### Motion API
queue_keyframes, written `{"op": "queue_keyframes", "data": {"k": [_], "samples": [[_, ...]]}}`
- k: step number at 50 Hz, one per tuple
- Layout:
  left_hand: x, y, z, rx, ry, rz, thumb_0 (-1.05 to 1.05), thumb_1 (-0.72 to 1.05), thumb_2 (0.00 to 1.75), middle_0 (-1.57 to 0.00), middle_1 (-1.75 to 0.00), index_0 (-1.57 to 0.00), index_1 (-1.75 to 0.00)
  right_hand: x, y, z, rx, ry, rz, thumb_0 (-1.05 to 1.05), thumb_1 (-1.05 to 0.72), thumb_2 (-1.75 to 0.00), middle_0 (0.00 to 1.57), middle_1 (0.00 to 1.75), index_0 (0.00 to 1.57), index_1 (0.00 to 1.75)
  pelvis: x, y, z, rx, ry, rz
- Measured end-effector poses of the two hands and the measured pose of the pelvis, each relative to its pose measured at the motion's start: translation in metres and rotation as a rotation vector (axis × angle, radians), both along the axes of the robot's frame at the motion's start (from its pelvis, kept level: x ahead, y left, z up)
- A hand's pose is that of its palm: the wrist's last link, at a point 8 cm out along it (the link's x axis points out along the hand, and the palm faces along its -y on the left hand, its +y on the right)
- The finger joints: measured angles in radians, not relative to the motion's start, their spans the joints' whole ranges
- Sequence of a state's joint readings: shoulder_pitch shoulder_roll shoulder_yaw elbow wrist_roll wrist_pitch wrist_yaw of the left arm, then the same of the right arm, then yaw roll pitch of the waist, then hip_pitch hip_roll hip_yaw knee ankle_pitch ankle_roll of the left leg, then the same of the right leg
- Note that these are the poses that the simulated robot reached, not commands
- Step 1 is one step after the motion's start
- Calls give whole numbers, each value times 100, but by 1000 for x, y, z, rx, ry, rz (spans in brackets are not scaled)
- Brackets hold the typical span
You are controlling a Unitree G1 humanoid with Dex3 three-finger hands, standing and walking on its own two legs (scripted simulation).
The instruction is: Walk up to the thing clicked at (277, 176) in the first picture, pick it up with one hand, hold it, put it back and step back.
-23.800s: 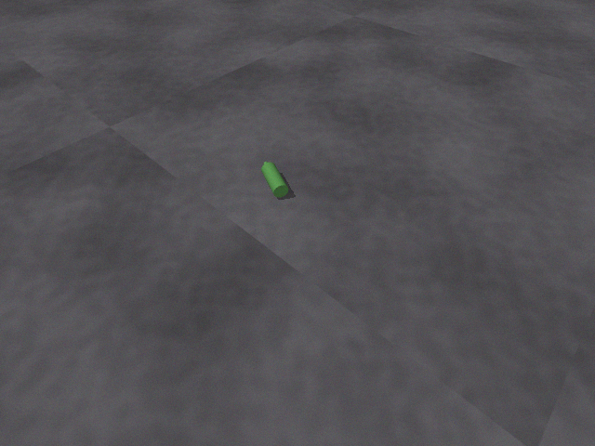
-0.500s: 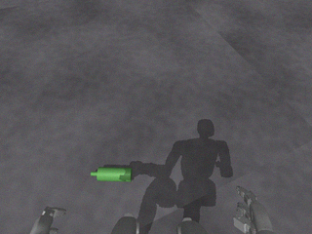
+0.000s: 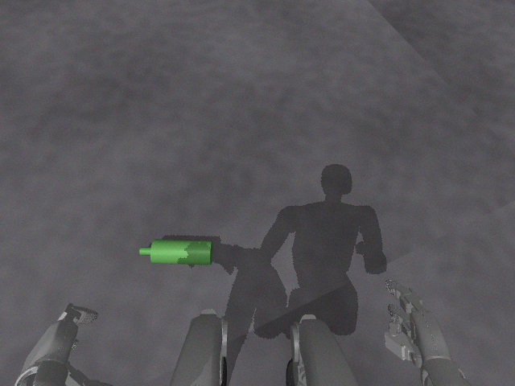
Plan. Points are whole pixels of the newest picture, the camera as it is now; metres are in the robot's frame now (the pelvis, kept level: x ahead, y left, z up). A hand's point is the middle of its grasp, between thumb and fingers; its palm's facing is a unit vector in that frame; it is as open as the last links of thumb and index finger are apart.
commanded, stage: rise first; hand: left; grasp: from above
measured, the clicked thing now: (176, 251) +0.47 +0.26 -0.58
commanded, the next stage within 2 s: none
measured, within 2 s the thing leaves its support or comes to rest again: neither
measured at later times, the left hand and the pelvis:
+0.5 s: hand (125, 290) +0.31 +0.31 -0.33, palm faces -0.51 -0.25 -0.82, open 14.0 cm; pelvis -0.07 -0.01 -0.20, yaw -4 degrees
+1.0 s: hand (140, 272) +0.37 +0.31 -0.41, palm faces -0.48 -0.01 -0.88, open 14.2 cm; pelvis -0.07 +0.00 -0.26, yaw -7 degrees
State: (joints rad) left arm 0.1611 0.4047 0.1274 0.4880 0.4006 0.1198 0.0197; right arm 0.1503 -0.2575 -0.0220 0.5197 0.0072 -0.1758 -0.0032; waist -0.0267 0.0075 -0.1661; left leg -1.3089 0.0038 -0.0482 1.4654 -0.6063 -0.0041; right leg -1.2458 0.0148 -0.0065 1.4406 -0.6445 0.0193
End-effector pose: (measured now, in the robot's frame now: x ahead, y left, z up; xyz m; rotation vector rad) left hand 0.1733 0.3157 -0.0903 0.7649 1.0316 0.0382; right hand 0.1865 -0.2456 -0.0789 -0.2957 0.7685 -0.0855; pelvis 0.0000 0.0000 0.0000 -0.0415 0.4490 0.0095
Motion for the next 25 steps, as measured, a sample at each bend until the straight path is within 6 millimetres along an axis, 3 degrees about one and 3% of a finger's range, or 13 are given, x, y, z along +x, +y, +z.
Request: {"op": "queue_keyframes", "data": {"k": [6, 12, 19, 25], "samples": [[41, -1, -49, 72, -78, -195, 0, -59, 99, -13, -102, -12, -104, -10, -15, -62, -21, 43, 8, 1, -97, -92, 21, 30, 20, 30, -16, -4, -52, 0, 70, -8], [86, 4, -95, 184, -143, -354, 0, -58, 99, -14, -102, -13, -104, -35, -27, -133, -22, 142, -4, 1, -97, -92, 21, 30, 20, 30, -34, -7, -107, -4, 125, -22], [121, 6, -145, 267, -146, -501, 0, -57, 100, -13, -103, -13, -104, -89, -33, -206, -15, 306, -31, 1, -96, -91, 20, 30, 20, 30, -55, -10, -161, -13, 146, -38], [146, 5, -180, 310, -175, -620, 0, -56, 101, -12, -103, -12, -105, -140, -35, -243, -29, 440, -75, 1, -94, -91, 20, 30, 20, 30, -67, -8, -198, -27, 138, -50]]}}
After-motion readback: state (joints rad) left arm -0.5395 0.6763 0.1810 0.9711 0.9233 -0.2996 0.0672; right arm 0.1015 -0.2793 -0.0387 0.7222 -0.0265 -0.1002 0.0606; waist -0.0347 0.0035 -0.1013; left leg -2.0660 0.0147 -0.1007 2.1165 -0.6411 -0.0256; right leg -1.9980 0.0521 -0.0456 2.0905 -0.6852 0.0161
